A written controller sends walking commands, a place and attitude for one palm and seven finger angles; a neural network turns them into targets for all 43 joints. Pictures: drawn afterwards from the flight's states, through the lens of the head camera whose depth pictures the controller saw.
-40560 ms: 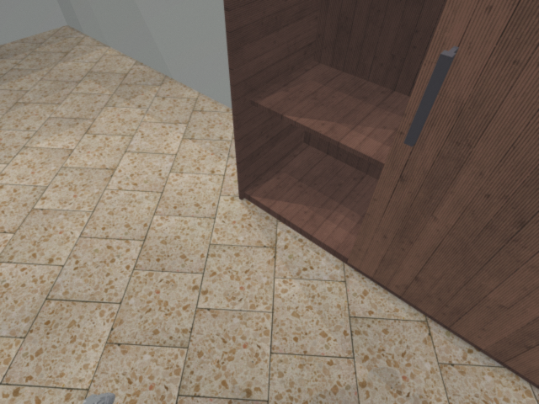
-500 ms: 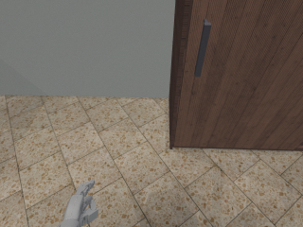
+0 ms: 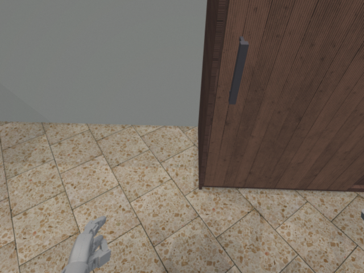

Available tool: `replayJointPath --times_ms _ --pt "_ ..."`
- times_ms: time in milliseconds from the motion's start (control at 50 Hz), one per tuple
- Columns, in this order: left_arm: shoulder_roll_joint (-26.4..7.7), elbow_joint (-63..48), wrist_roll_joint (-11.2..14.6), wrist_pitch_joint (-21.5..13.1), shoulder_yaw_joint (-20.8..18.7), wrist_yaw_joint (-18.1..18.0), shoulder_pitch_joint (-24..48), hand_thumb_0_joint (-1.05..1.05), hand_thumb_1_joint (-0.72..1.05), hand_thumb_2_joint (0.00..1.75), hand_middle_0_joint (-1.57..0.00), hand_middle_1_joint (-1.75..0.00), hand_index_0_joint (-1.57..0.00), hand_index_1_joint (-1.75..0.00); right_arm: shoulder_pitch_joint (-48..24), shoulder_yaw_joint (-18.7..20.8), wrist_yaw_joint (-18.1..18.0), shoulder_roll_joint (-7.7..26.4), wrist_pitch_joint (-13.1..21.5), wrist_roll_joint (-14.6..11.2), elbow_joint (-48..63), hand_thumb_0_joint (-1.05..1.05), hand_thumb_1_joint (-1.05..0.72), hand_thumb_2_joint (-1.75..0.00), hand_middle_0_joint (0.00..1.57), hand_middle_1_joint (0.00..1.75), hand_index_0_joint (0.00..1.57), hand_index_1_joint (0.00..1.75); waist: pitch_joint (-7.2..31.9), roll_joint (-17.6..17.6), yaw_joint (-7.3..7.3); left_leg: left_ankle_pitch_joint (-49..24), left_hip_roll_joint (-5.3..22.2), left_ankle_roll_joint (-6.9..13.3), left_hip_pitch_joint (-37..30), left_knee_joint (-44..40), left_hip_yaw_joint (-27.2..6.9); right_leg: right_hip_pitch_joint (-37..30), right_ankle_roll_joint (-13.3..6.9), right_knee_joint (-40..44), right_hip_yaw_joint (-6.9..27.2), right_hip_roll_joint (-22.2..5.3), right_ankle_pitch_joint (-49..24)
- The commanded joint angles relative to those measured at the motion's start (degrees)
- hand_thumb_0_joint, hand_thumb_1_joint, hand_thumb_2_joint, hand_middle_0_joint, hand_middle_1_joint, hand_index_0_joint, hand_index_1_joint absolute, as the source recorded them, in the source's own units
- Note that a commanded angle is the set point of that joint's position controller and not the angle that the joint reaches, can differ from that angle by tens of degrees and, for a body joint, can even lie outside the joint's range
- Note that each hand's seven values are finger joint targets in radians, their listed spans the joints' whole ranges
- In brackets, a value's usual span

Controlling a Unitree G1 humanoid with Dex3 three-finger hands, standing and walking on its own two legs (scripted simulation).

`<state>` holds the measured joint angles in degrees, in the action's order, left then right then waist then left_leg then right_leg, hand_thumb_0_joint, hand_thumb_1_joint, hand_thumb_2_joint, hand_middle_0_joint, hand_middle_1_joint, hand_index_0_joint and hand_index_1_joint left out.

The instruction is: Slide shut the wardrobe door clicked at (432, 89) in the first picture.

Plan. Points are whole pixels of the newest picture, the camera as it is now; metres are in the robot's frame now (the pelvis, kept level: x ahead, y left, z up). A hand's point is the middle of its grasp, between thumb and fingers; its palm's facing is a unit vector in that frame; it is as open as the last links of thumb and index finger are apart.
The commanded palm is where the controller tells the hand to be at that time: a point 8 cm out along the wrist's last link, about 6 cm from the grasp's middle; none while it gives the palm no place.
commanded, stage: stop stepping back and stand still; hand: right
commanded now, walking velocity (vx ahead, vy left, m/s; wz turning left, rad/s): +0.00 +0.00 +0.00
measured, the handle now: (236, 72) +0.71 -0.14 +0.08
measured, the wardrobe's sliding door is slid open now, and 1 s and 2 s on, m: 0.01 0.01 0.01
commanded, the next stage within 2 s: let the arm hang, fingers relaxed in 0.04 s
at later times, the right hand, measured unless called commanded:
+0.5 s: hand out of the picture -0.02 -0.20 -0.18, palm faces +0.01 +0.99 -0.17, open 7.1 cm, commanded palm none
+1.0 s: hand out of the picture +0.00 -0.24 -0.16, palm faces +0.00 +0.96 -0.29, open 7.4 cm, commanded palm none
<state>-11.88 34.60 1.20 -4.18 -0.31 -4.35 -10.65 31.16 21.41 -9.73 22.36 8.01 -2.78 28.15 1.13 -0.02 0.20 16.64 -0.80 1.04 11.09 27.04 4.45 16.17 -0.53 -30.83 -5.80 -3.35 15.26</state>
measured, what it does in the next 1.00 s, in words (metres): stands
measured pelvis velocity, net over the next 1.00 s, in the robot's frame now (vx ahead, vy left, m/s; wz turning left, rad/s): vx -0.03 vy -0.02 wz -0.01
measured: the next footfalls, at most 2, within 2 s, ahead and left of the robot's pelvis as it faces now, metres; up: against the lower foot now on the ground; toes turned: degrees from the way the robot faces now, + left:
none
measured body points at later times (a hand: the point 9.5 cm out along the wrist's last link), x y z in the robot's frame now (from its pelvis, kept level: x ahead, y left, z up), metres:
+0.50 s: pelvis -0.04 -0.02 +0.00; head -0.01 -0.05 +0.44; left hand +0.01 +0.23 -0.14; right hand -0.02 -0.25 -0.17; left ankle -0.03 +0.10 -0.74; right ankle +0.01 -0.11 -0.74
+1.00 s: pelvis -0.03 -0.02 +0.01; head -0.02 -0.02 +0.46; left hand +0.02 +0.23 -0.15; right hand +0.01 -0.29 -0.14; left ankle -0.03 +0.10 -0.74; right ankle +0.01 -0.11 -0.74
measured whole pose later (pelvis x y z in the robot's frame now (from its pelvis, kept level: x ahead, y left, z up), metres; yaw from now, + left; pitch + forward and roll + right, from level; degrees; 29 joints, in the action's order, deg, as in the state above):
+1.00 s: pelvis -0.03 -0.02 +0.01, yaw -1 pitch -1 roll +0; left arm -13.5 62.0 -1.3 1.1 -1.2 -0.2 -10.5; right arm 11.0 0.0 -1.3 14.4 0.3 1.2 -63.7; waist -1.3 1.5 0.0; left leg 12.0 2.1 -0.7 10.8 23.5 3.9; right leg 13.9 -3.1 -22.9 -6.8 0.1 8.6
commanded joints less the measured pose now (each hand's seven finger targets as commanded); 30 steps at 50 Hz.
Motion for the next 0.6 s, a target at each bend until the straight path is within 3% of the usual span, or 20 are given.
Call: replayJointPath --times_ms 0,100,120,140,160,200,280,300,320,400,480,500,580 --pt "-6.4 -8.9 -0.1 -2.0 -1.9 -0.3 3.8 0.0 0.9 0.9 -0.2 -0.3 -0.2 -0.3 0.8 8.4 -1.0 10.3 3.5 -0.1 10.3 0.0 -0.9 -0.9 0.2 0.3 0.2 0.3 6.7 3.5 -0.38 -21.9 6.1 -0.2 -3.0 -3.4 -6.3 -3.0 -0.3 3.3 5.0 -3.4 -17.9" --pt "-6.6 -9.1 -0.2 -1.9 -1.8 -0.6 4.0 0.0 0.9 0.9 -0.2 -0.3 -0.2 -0.3 -1.5 7.6 -0.8 10.0 3.4 -0.1 9.7 0.0 -0.9 -0.9 0.2 0.3 0.2 0.3 5.1 3.6 -0.5 -15.7 5.1 -0.7 -1.5 -4.5 -5.7 -2.5 -0.6 5.5 5.6 -3.7 -13.4" --pt "-13.9 4.3 -1.0 -6.2 -3.9 5.0 7.1 0.0 0.9 0.9 -0.2 -0.3 -0.2 -0.3 -6.3 -16.9 6.3 0.3 -2.4 3.5 -34.5 0.0 -0.9 -0.9 0.2 0.3 0.2 0.3 0.9 3.2 2.12 -19.3 7.7 0.2 7.8 2.0 -1.8 -2.7 -0.8 -1.9 5.5 -5.9 -22.2" --pt "-17.3 3.4 -0.3 -1.9 -4.5 5.5 4.1 0.0 0.9 0.9 -0.2 -0.3 -0.2 -0.3 -8.9 -14.6 8.6 2.8 -6.6 3.3 -35.7 0.0 -0.9 -0.9 0.2 0.3 0.2 0.3 3.3 4.3 1.38 -13.0 8.7 0.1 6.7 0.7 -4.7 -0.7 -1.2 0.5 6.5 -6.5 -16.9" --pt "-15.4 2.0 -0.5 -0.2 -4.0 5.4 3.7 0.0 0.9 0.9 -0.2 -0.3 -0.2 -0.3 -9.2 -14.5 9.1 2.1 -7.9 3.5 -35.9 0.0 -0.9 -0.9 0.2 0.3 0.2 0.3 1.0 3.9 1.23 -6.5 7.6 -0.1 8.3 0.9 -3.4 1.1 -1.4 1.4 7.0 -6.6 -10.9" --pt "-13.9 2.8 -1.5 1.5 -2.8 5.5 3.9 0.0 0.9 0.9 -0.2 -0.3 -0.2 -0.3 -12.0 -15.8 9.4 0.6 -7.8 3.8 -42.1 0.0 -0.9 -0.9 0.2 0.3 0.2 0.3 0.1 2.3 0.42 0.7 5.8 0.3 7.0 3.8 -2.1 6.7 -2.9 4.6 9.6 -6.7 -4.5" --pt "-12.8 5.2 -2.9 3.8 -1.9 5.4 3.1 0.0 0.9 0.9 -0.2 -0.3 -0.2 -0.3 -15.6 -17.8 9.0 1.3 -7.9 4.4 -56.0 0.0 -0.9 -0.9 0.2 0.3 0.2 0.3 0.1 -8.5 0.08 2.8 7.6 1.2 5.7 -0.7 -5.3 5.4 -2.5 5.3 9.8 -3.7 1.5" --pt "-12.5 6.3 -3.2 4.2 -1.9 5.4 2.3 0.0 0.9 0.9 -0.2 -0.3 -0.2 -0.3 -16.4 -18.2 8.8 1.2 -7.9 4.5 -59.5 0.0 -0.9 -0.9 0.2 0.3 0.2 0.3 0.2 -9.1 0.41 2.7 8.3 1.5 6.2 -1.7 -6.3 4.2 -2.4 5.1 9.4 -3.1 0.8" --pt "-11.9 7.3 -3.3 4.7 -1.6 5.4 1.5 0.0 0.9 0.9 -0.2 -0.3 -0.2 -0.3 -17.0 -18.8 8.6 1.0 -8.2 4.4 -62.3 0.0 -0.9 -0.9 0.2 0.3 0.2 0.3 0.1 -8.4 0.7 4.1 8.3 1.6 6.5 -2.5 -6.4 3.3 -2.3 5.4 9.4 -2.6 1.3" --pt "-10.6 11.6 -3.3 5.2 -1.2 5.0 0.9 0.0 0.9 0.9 -0.2 -0.3 -0.2 -0.3 -15.9 -19.7 8.4 0.1 -8.5 4.2 -72.0 0.0 -0.9 -0.9 0.2 0.3 0.2 0.3 -1.3 5.4 0.07 3.5 6.4 0.7 4.1 -2.5 -5.4 3.0 -2.1 11.6 9.8 -3.0 5.9" --pt "-9.3 15.6 -3.1 5.2 -1.8 4.2 -1.5 0.0 0.9 0.9 -0.2 -0.3 -0.2 -0.3 -12.4 -19.2 8.3 -1.8 -8.0 4.1 -79.7 0.0 -0.9 -0.9 0.2 0.3 0.2 0.3 1.0 11.5 -0.52 0.5 5.7 1.2 -0.2 -3.2 -3.9 2.4 -2.4 14.0 10.5 -3.5 8.7" --pt "-9.1 16.5 -3.0 5.3 -1.9 4.0 -2.1 0.0 0.9 0.9 -0.2 -0.3 -0.2 -0.3 -12.2 -19.3 8.4 -1.7 -7.9 4.0 -81.2 0.0 -0.9 -0.9 0.2 0.3 0.2 0.3 1.1 11.6 -0.46 -0.1 5.7 1.2 -0.6 -3.6 -3.7 2.0 -2.4 14.2 10.4 -3.7 8.6" --pt "-9.5 19.3 -2.6 5.2 -2.5 3.5 -4.3 0.0 0.9 0.9 -0.2 -0.3 -0.2 -0.3 -13.1 -19.6 8.4 -1.8 -7.6 4.0 -85.2 0.0 -0.9 -0.9 0.2 0.3 0.2 0.3 -0.6 4.9 0.12 -0.6 6.1 1.6 0.9 -6.1 -4.1 0.0 -2.5 13.7 10.6 -4.1 6.4"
